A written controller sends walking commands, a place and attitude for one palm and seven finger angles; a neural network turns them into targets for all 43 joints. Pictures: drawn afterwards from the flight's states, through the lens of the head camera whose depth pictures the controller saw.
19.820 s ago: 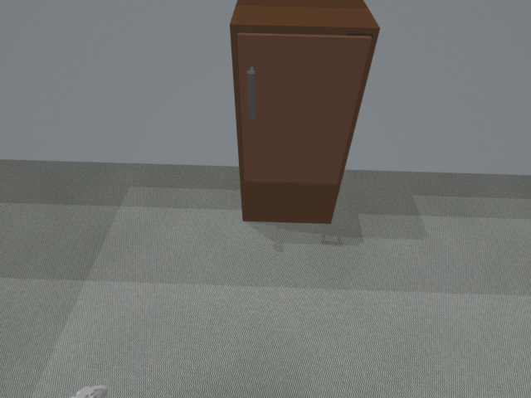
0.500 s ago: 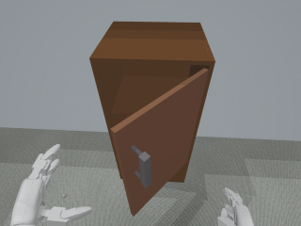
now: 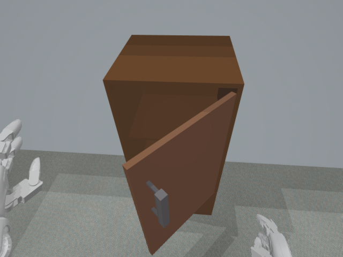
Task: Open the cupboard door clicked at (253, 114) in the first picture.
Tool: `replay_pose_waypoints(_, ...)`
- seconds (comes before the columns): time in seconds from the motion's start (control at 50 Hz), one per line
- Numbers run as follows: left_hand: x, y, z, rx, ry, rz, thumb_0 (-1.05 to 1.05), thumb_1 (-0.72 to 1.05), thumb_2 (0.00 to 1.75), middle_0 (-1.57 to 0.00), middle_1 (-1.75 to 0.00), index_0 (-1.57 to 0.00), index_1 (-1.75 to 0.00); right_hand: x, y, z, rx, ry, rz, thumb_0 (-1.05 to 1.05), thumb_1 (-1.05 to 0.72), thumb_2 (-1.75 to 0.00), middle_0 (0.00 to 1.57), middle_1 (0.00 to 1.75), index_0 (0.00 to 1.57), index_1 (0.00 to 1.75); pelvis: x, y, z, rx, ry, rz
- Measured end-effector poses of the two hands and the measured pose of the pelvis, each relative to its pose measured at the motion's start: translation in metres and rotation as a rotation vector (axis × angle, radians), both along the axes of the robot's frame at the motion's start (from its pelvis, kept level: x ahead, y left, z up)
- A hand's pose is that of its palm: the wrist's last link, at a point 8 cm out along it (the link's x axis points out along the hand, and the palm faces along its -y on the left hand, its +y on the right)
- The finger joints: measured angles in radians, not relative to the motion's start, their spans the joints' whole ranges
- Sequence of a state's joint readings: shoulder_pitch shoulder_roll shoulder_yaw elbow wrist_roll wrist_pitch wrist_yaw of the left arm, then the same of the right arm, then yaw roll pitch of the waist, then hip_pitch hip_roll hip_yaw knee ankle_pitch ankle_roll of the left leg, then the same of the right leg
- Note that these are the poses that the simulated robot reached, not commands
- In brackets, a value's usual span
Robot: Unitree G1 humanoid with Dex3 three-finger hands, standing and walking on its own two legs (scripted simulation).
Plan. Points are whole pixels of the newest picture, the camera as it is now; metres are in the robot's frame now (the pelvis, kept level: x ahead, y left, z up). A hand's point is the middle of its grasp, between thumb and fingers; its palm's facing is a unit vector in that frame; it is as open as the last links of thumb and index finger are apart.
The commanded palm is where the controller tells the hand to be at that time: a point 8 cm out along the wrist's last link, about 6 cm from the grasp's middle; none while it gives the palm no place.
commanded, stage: draw the hand back to the body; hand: left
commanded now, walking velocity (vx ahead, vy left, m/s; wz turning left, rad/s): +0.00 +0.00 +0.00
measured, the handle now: (157, 204) +0.27 +0.08 -0.05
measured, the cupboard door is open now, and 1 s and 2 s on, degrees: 48 48 48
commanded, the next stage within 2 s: step back with the hand held close in 0.32 s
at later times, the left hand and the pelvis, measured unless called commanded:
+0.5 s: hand (54, 184) +0.19 +0.23 +0.16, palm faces +0.44 -0.80 -0.42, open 7.4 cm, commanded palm +0.14 +0.27 +0.18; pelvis +0.00 -0.03 +0.00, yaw +1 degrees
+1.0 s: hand (14, 212) +0.13 +0.27 +0.16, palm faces +0.36 -0.79 -0.50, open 7.4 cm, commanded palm +0.07 +0.31 +0.18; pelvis -0.07 +0.01 +0.00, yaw -1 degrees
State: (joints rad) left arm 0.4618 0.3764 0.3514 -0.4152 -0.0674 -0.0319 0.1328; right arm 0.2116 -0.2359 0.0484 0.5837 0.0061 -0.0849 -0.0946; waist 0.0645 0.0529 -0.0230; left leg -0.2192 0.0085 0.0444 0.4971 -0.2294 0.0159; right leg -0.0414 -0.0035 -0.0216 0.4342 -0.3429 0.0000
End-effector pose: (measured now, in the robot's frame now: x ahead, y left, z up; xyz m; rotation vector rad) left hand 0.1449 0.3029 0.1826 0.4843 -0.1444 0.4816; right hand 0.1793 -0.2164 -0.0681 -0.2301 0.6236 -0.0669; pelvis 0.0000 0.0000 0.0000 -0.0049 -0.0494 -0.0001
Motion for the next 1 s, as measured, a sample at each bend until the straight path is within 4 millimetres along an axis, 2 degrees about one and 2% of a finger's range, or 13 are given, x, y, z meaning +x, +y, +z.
replay_pose_waypoints(0.06, 0.002, -0.004, 0.000, -0.014, 0.001, 0.004, 0.01, 0.77, 0.84, -0.21, -0.30, -0.21, -0.30, 0.000, -0.006, -0.001, 0.006, 0.012, -0.006, 0.02, -0.90, -0.90, 0.20, 0.30, 0.20, 0.30, 0.000, -0.004, 0.001, 0.003, -0.004, -0.002)
replay_pose_waypoints(0.16, 0.004, -0.017, -0.018, -0.065, 0.067, -0.017, 0.01, 0.85, 0.88, -0.21, -0.30, -0.21, -0.30, -0.004, -0.018, -0.003, 0.004, 0.036, -0.021, 0.02, -0.90, -0.90, 0.20, 0.30, 0.20, 0.30, 0.001, -0.012, 0.003, 0.006, -0.008, -0.004)
replay_pose_waypoints(0.22, 0.003, -0.024, -0.021, -0.070, 0.081, -0.027, 0.01, 0.87, 0.88, -0.21, -0.30, -0.21, -0.30, -0.005, -0.024, -0.004, -0.005, 0.044, -0.028, 0.02, -0.90, -0.90, 0.20, 0.30, 0.20, 0.30, 0.001, -0.017, 0.003, 0.006, -0.012, -0.002)
replay_pose_waypoints(0.36, 0.000, -0.030, -0.007, -0.033, 0.037, -0.024, 0.02, 0.88, 0.89, -0.21, -0.30, -0.22, -0.30, -0.004, -0.034, -0.004, -0.005, 0.036, -0.033, 0.02, -0.90, -0.90, 0.20, 0.30, 0.20, 0.29, 0.001, -0.025, 0.004, 0.006, -0.022, 0.000)
replay_pose_waypoints(0.46, -0.001, -0.034, -0.007, -0.038, 0.043, -0.022, 0.02, 0.89, 0.89, -0.21, -0.30, -0.21, -0.30, -0.002, -0.036, -0.005, 0.008, 0.034, -0.035, 0.02, -0.90, -0.90, 0.20, 0.30, 0.20, 0.29, -0.001, -0.028, 0.005, 0.007, -0.025, 0.001)
replay_pose_waypoints(0.58, 0.002, -0.032, 0.005, 0.051, 0.024, -0.061, 0.02, 0.89, 0.90, -0.21, -0.30, -0.21, -0.30, -0.006, -0.041, -0.005, -0.009, 0.078, -0.050, 0.02, -0.90, -0.90, 0.20, 0.30, 0.20, 0.30, -0.008, -0.029, 0.004, -0.008, 0.008, 0.012)
replay_pose_waypoints(0.7, -0.001, -0.032, -0.003, 0.065, 0.100, -0.118, 0.02, 0.89, 0.90, -0.21, -0.30, -0.21, -0.30, -0.022, -0.046, -0.004, -0.022, 0.109, -0.116, 0.01, -0.90, -0.90, 0.20, 0.30, 0.20, 0.30, -0.018, -0.019, 0.004, -0.008, 0.032, -0.009)
replay_pose_waypoints(0.8, -0.011, -0.022, -0.004, 0.081, 0.111, -0.145, 0.02, 0.89, 0.89, -0.22, -0.30, -0.22, -0.30, -0.043, -0.042, -0.002, -0.035, 0.127, -0.154, 0.01, -0.90, -0.90, 0.20, 0.30, 0.20, 0.29, -0.031, -0.009, 0.003, -0.012, 0.033, -0.018)
replay_pose_waypoints(1.0, -0.052, 0.003, 0.003, 0.101, 0.013, -0.146, 0.02, 0.89, 0.89, -0.22, -0.30, -0.22, -0.30, -0.087, -0.015, 0.002, -0.049, 0.099, -0.143, 0.01, -0.90, -0.90, 0.20, 0.30, 0.20, 0.29, -0.071, 0.012, -0.001, -0.038, 0.018, -0.012)
